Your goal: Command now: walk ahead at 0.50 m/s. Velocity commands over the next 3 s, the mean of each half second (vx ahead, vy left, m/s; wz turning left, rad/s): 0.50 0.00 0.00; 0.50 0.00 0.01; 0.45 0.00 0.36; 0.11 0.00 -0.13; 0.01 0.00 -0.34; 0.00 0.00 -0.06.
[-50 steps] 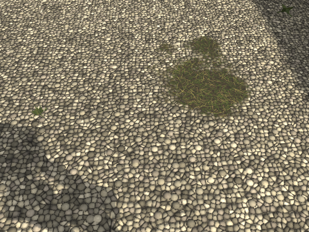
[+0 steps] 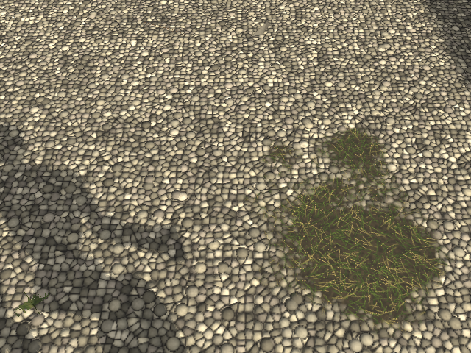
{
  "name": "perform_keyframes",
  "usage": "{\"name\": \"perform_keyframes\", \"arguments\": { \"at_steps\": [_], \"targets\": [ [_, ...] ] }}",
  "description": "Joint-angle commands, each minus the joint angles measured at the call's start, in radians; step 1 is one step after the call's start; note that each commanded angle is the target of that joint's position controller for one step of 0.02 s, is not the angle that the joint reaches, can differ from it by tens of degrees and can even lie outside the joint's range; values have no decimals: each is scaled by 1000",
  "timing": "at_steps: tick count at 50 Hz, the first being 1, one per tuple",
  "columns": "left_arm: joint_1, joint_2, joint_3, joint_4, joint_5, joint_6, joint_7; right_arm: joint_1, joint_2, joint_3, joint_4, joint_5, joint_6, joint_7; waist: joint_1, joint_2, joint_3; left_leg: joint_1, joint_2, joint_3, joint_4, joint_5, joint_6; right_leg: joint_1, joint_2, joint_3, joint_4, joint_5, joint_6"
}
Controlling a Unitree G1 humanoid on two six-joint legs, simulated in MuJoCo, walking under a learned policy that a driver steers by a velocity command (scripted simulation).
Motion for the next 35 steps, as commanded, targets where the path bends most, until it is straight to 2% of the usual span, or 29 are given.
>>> {"name": "perform_keyframes", "arguments": {
  "at_steps": [1, 2, 3, 4, 5, 6, 7, 8, 10, 12, 13, 15, 18, 23, 26, 27, 28, 29, 30, 31, 32, 33, 34, 35],
  "targets": [
    [-4, 131, 19, -52, -11, 1, 2, 449, -182, -66, 87, -31, -27, -27, -221, 3, -229, 542, 102, -142, -67, -64, 89, -254, -183, 14, 586, 731, -90],
    [122, 20, -2, -72, -56, 3, -11, 518, -291, -92, 95, -42, -26, -24, -171, 246, -360, 828, 411, -656, -169, -141, 239, -629, 11, -19, 991, 11, -43],
    [57, 117, 23, -66, -31, 4, -10, 436, -252, -86, 85, -3, -8, -16, -155, 112, -338, 758, 382, -755, -259, -214, 224, -726, -4, 135, 1085, -72, -60],
    [-42, 125, 27, -99, -24, 3, -12, 319, -196, -68, 67, 8, -9, -13, -117, 62, -177, 610, 350, -579, -270, -213, 186, -771, -60, 139, 1069, 17, -66],
    [-94, 111, 24, -109, -21, -3, -15, 269, -136, -51, 64, 6, -17, -9, -98, 9, -105, 489, 307, -473, -305, -113, 156, -745, -94, 139, 1008, 84, -66],
    [-104, 96, 26, -106, -9, 5, -17, 259, -105, -41, 74, 6, -24, -11, -71, 13, -65, 412, 260, -386, -324, -36, 120, -705, -119, 136, 951, 112, -63],
    [-82, 78, 24, -101, 6, 20, -23, 265, -72, -30, 90, 10, -29, -17, -42, 33, -53, 353, 222, -317, -343, 14, 93, -655, -135, 133, 905, 127, -54],
    [-68, 62, 23, -95, 11, 33, -28, 291, -70, -26, 103, 10, -36, -20, -33, 43, -55, 336, 210, -286, -351, 62, 88, -629, -134, 125, 883, 134, -45],
    [-93, 57, 23, -105, 14, 49, -36, 341, -98, -29, 121, 15, -48, -24, -23, 39, -43, 332, 196, -242, -368, 137, 93, -653, -139, 105, 848, 158, -29],
    [-176, 66, 24, -134, 15, 60, -41, 374, -120, -31, 129, 16, -50, -26, -30, 37, -14, 343, 188, -215, -397, 131, 93, -726, -155, 88, 792, 221, -12],
    [-224, 72, 24, -150, 13, 62, -43, 394, -119, -29, 132, 17, -48, -26, -40, 39, 1, 355, 183, -206, -408, 131, 91, -763, -162, 81, 756, 256, -3],
    [-310, 79, 22, -179, 8, 63, -45, 433, -113, -24, 140, 17, -46, -26, -61, 41, 20, 389, 174, -187, -419, 163, 85, -814, -166, 67, 671, 316, 10],
    [-413, 68, 13, -214, 0, 59, -46, 479, -111, -18, 150, 16, -45, -27, -85, 45, 33, 430, 159, -150, -414, 238, 73, -811, -147, 40, 520, 382, 17],
    [-533, 67, 4, -258, -3, 48, -44, 550, -115, -16, 179, 7, -42, -36, -118, 60, 51, 561, 185, -124, -372, 359, 85, -800, -109, 7, 361, 386, -13],
    [-527, 82, 10, -271, -4, 36, -41, 532, -131, -21, 186, 0, -38, -44, -94, 64, 47, 622, 212, -112, -300, 520, 80, -739, -82, -2, 297, 295, -55],
    [-482, 90, 15, -260, -4, 31, -36, 512, -141, -23, 185, -1, -38, -46, -68, 71, 24, 622, 211, -99, -239, 657, 69, -660, -54, -15, 277, 256, -74],
    [-389, 106, 25, -231, -3, 26, -29, 497, -152, -27, 185, -3, -35, -47, -29, 76, -26, 619, 203, -89, -131, 774, 57, -547, -20, -26, 254, 231, -94],
    [-226, 123, 38, -175, 3, 17, -20, 474, -155, -27, 181, 3, -30, -45, 41, 49, -108, 572, 169, -58, 50, 773, 37, -355, 4, -38, 186, 282, -116],
    [-50, 184, 59, -131, 27, 8, -10, 464, -133, -19, 158, 14, -31, -41, 100, -2, -218, 376, 128, -36, 305, 509, 19, -86, -137, 113, 180, 244, -162],
    [38, 294, 86, -125, 45, 10, -9, 564, -32, 0, 131, 55, -30, -28, 62, -224, -346, 9, -55, 15, 714, -163, -31, 196, -449, 609, 99, 163, -296],
    [-40, 269, 83, -129, 1, 27, -20, 529, -117, -24, 140, 33, -28, -30, 40, -139, -339, -95, -72, -135, 831, -374, -16, 138, -452, 757, -4, 137, -307],
    [-158, 215, 66, -148, -13, 28, -23, 443, -124, -29, 112, 23, -27, -29, -6, -88, -176, -149, -10, -149, 826, -296, -10, -6, -419, 585, -15, 113, -273],
    [-212, 148, 48, -154, -11, 20, -28, 387, -111, -26, 101, 18, -32, -25, -22, -32, -93, -131, 26, -147, 767, -230, -10, -134, -373, 476, -56, 180, -242],
    [-230, 114, 37, -146, -9, 13, -26, 376, -94, -27, 103, 9, -25, -22, -52, -32, -50, -91, 53, -144, 705, -197, -13, -217, -323, 388, -82, 233, -201]
  ]
}}
Next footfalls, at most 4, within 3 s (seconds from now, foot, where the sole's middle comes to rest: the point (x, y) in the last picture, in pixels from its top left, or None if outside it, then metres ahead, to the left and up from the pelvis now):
0.02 left None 0.18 0.09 -0.76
0.60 right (286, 339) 0.49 -0.09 -0.76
1.18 left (228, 240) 0.79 0.09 -0.76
1.70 right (258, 179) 1.04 0.01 -0.76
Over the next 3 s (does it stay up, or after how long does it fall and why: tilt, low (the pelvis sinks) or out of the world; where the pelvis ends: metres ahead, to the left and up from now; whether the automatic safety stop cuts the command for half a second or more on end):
stays up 0.86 0.04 0.02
